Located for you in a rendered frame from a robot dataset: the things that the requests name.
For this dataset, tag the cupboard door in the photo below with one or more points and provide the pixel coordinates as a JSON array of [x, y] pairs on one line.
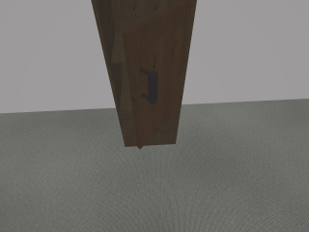
[[157, 44]]

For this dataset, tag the handle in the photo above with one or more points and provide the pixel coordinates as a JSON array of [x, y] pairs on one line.
[[152, 86]]

